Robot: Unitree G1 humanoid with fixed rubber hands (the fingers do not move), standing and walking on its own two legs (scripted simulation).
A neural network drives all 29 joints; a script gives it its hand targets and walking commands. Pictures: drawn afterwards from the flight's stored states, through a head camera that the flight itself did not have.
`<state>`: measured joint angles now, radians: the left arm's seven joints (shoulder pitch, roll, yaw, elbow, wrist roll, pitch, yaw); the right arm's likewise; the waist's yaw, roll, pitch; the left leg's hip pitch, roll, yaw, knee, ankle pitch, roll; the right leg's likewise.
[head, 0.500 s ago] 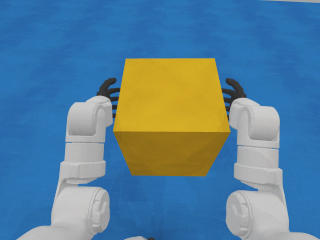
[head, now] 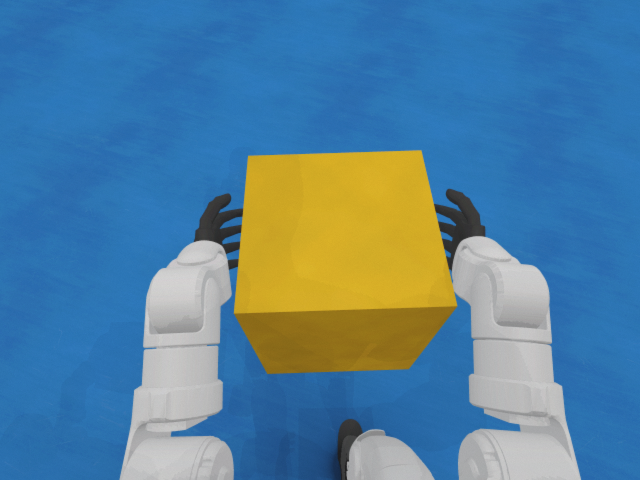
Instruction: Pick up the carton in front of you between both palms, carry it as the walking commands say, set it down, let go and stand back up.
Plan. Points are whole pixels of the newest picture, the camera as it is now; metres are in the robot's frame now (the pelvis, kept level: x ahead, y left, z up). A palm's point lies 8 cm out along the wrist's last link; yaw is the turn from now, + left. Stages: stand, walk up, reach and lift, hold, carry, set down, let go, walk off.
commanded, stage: carry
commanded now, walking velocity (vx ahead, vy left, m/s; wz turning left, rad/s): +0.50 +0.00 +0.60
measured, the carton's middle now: (336, 273) +0.36 -0.02 +0.00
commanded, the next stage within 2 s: none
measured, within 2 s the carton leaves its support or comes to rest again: neither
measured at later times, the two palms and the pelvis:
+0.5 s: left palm (147, 98) +0.58 +0.24 +0.11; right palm (358, 83) +0.61 -0.06 +0.11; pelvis +0.31 +0.05 +0.02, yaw +4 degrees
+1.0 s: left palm out of the picture +0.91 +0.12 +0.09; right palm (405, 5) +0.87 -0.17 +0.09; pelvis +0.63 +0.00 +0.02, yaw -8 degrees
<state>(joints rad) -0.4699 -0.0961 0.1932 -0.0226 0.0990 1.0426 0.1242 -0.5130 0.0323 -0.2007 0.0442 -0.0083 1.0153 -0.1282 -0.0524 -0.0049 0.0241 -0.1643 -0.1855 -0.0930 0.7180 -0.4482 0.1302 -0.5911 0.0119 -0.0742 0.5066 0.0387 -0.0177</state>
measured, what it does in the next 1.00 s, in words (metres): walks ahead: left foot, then right foot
